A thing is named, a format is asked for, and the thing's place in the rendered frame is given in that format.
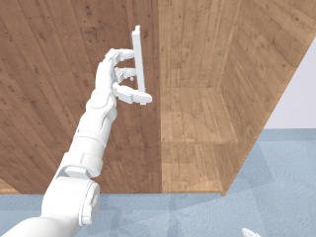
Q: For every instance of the handle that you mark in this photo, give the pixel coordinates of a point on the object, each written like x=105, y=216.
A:
x=137, y=49

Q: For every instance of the left robot forearm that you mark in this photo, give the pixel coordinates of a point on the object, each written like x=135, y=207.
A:
x=84, y=158

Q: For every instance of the wardrobe door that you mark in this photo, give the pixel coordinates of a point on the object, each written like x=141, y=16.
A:
x=50, y=51
x=4, y=185

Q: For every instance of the left robot upper arm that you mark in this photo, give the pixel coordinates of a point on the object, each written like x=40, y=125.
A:
x=70, y=203

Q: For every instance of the left robot hand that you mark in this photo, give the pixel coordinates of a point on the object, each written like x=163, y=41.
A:
x=108, y=76

